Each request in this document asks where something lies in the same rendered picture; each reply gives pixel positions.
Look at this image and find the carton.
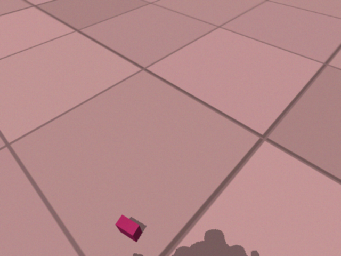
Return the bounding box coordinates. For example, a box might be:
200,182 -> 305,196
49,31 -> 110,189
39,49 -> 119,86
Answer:
116,215 -> 142,242

